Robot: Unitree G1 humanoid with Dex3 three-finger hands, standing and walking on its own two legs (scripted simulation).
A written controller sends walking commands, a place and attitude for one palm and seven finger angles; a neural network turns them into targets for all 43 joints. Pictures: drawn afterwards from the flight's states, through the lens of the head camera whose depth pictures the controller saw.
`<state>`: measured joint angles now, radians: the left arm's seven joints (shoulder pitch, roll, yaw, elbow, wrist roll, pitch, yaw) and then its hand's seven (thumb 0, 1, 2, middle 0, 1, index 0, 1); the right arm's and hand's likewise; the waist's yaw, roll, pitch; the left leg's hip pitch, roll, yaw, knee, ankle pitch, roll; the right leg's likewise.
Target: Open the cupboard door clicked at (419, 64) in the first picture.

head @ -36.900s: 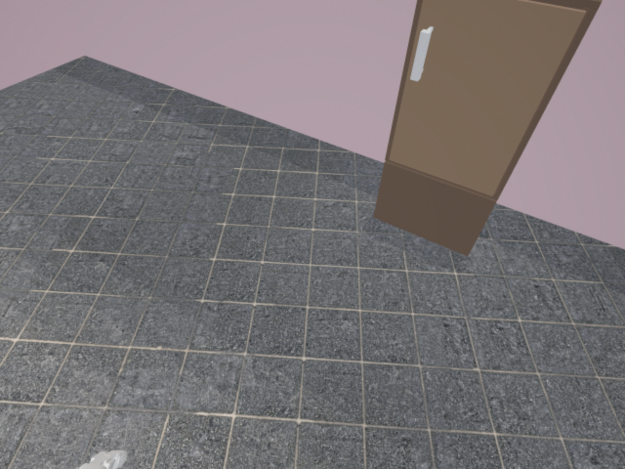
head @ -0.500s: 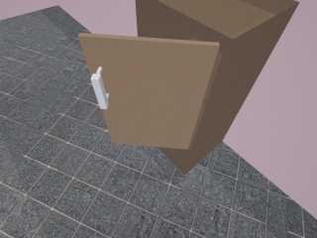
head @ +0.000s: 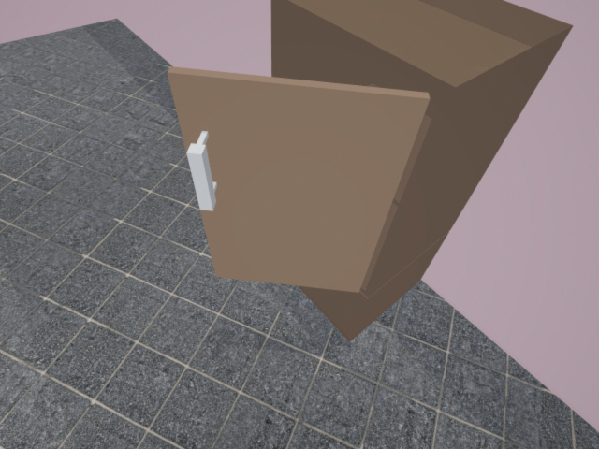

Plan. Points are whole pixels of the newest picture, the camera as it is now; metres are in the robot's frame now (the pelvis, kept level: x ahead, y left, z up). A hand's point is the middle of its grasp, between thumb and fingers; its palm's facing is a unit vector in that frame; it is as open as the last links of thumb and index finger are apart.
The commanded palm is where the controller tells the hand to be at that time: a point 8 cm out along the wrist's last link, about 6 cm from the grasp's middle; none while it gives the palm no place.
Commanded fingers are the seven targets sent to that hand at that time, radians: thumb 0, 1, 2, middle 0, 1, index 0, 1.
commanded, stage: come to a stop and stand still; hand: left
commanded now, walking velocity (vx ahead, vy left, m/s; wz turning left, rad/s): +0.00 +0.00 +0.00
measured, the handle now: (205, 171) +0.55 +0.21 +0.02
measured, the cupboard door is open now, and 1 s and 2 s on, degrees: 45 45 45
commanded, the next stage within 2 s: look again from close up in 1.44 s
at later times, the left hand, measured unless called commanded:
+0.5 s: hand out of the picture +0.00 +0.23 -0.15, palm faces -0.01 -0.97 -0.26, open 7.4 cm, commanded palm none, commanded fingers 0.00 0.90 0.90 -0.20 -0.30 -0.20 -0.30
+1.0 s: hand out of the picture +0.08 +0.18 -0.15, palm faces -0.02 -0.97 -0.23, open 7.3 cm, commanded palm none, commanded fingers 0.00 0.90 0.90 -0.20 -0.30 -0.20 -0.30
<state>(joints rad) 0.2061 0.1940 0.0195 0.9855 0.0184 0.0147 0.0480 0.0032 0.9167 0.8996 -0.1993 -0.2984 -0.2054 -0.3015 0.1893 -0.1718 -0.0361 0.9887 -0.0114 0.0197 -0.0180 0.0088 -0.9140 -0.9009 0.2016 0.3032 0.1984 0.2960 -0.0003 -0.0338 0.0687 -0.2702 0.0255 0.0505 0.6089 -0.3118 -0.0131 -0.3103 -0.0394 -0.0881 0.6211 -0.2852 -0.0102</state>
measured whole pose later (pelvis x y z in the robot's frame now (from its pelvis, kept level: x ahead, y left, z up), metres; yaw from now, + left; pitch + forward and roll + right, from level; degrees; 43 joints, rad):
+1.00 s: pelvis +0.04 +0.00 +0.01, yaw +0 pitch +0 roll +1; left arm 0.21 0.17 -0.02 1.08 0.01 -0.02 0.03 0.01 0.91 0.90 -0.20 -0.30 -0.20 -0.30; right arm 0.24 -0.18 0.01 1.11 -0.02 -0.02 -0.02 0.01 -0.91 -0.90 0.20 0.30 0.20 0.30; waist -0.01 0.01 0.04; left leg -0.14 0.00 0.07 0.42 -0.28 0.00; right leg -0.21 -0.01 -0.01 0.49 -0.27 -0.01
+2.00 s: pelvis +0.04 -0.01 +0.02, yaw +0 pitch -1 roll +1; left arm 0.25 0.17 -0.01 1.10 0.01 -0.02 0.03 0.01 0.91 0.90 -0.20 -0.30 -0.20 -0.30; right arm 0.26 -0.15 0.01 1.14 -0.02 -0.02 -0.03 0.01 -0.91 -0.90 0.20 0.30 0.20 0.30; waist 0.00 -0.01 0.04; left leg -0.12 0.02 0.06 0.40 -0.26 -0.01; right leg -0.18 0.01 -0.02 0.44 -0.25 -0.03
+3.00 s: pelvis +0.00 +0.01 -0.06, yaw +2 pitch +13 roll -2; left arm 0.30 0.29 0.27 0.07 -0.34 -0.27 -0.35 0.01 0.10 0.56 -0.26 -0.82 -0.26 -0.82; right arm 0.30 -0.21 0.04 0.55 0.03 -0.20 -0.06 0.02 -0.90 -0.90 0.21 0.30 0.21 0.30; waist -0.02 0.02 -0.10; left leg -0.79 0.02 0.01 1.05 -0.49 0.02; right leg -0.79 -0.02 -0.06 1.00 -0.44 0.00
